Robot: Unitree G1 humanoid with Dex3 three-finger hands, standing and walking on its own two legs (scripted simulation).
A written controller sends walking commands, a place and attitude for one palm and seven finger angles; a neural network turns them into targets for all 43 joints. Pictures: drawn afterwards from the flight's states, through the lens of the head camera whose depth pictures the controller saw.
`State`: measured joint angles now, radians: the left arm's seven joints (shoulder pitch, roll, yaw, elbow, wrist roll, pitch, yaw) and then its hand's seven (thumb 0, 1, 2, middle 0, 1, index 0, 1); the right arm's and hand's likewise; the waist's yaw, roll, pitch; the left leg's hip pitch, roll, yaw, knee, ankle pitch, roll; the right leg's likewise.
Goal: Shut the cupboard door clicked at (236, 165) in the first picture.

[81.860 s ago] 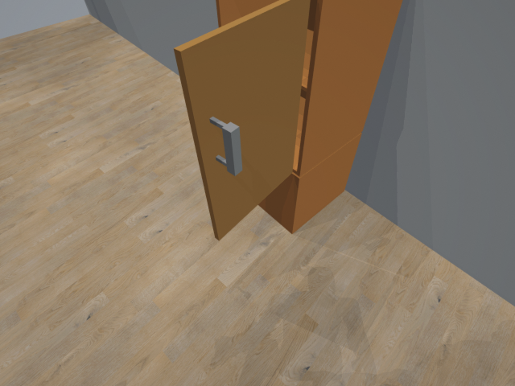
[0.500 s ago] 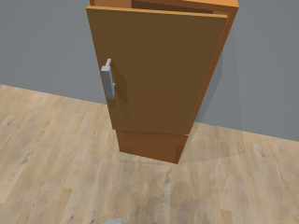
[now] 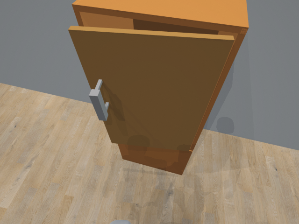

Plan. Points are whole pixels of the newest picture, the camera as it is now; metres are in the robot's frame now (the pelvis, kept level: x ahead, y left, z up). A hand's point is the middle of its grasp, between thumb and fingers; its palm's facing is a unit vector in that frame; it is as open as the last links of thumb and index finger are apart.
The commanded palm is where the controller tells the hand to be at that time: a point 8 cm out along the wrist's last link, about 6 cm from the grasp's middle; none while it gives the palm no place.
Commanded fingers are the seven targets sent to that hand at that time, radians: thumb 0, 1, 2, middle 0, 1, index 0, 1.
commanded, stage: come to a stop and stand still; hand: left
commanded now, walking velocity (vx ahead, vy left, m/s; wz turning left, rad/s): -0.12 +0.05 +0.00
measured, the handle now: (101, 100) +0.45 +0.19 +0.02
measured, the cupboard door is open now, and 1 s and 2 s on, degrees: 9 9 9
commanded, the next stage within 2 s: look again from close up in 0.98 s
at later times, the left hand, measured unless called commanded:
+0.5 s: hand out of the picture +0.01 +0.24 -0.18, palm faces +0.01 -0.98 -0.21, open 7.4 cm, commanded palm none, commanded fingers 0.00 0.90 0.90 -0.20 -0.30 -0.20 -0.30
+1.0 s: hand out of the picture -0.02 +0.17 -0.18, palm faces +0.01 -0.98 -0.19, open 7.3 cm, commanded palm none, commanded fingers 0.00 0.90 0.90 -0.20 -0.30 -0.20 -0.30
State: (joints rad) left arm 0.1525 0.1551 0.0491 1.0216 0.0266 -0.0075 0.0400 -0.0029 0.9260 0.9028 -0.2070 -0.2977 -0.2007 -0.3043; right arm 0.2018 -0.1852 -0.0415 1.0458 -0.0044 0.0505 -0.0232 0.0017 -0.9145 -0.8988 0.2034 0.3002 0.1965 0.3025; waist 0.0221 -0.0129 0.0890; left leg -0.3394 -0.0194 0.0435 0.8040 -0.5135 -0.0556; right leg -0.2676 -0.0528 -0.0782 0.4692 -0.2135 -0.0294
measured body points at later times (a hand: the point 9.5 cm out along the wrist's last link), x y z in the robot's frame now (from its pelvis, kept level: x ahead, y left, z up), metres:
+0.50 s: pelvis -0.03 +0.04 +0.00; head +0.01 +0.05 +0.45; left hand +0.01 +0.29 -0.16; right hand +0.03 -0.20 -0.14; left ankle +0.01 +0.15 -0.74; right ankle -0.08 -0.10 -0.71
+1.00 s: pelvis -0.04 -0.01 +0.00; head -0.03 -0.01 +0.45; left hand -0.02 +0.22 -0.16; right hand -0.06 -0.22 -0.16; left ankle -0.01 +0.14 -0.74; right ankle -0.07 -0.10 -0.74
